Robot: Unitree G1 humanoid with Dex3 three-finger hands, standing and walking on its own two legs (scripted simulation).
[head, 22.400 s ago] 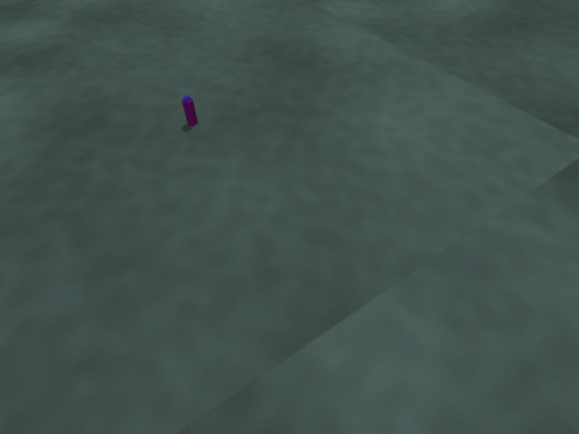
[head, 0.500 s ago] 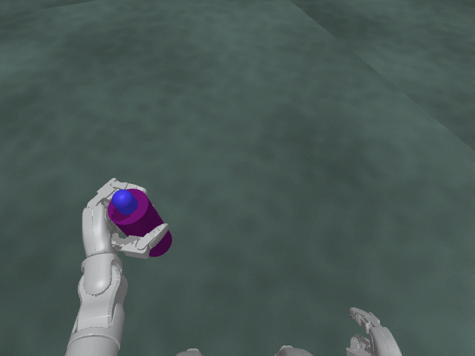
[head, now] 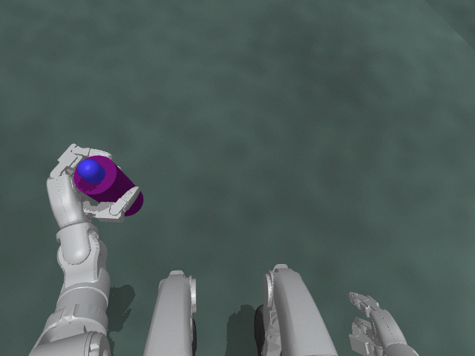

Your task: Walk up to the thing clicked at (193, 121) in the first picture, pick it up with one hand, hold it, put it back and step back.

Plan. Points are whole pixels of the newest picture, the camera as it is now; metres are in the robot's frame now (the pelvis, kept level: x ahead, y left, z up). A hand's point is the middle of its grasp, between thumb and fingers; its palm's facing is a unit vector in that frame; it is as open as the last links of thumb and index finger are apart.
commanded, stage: crouch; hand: left
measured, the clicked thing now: (110, 186) +0.39 +0.21 -0.03
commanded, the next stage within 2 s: lower in 1.30 s
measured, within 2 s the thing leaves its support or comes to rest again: neither
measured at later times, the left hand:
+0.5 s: hand (120, 210) +0.41 +0.25 -0.23, palm faces +0.35 -0.94 -0.04, open 9.2 cm
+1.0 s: hand (127, 213) +0.43 +0.27 -0.33, palm faces +0.33 -0.94 -0.02, open 9.2 cm
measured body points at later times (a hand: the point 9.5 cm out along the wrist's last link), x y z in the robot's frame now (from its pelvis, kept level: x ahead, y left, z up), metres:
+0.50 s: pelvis -0.06 +0.00 -0.18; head +0.15 +0.05 +0.21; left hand +0.39 +0.30 -0.23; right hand +0.02 -0.27 -0.30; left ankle +0.03 +0.13 -0.54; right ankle +0.05 -0.12 -0.54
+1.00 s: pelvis -0.06 +0.01 -0.25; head +0.18 +0.08 +0.13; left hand +0.41 +0.31 -0.33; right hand +0.00 -0.27 -0.34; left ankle +0.03 +0.13 -0.54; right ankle +0.05 -0.12 -0.54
